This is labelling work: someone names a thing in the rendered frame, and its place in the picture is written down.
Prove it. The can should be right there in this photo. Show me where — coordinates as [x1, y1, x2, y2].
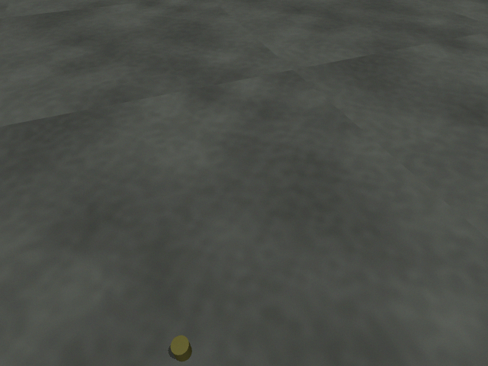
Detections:
[171, 335, 192, 361]

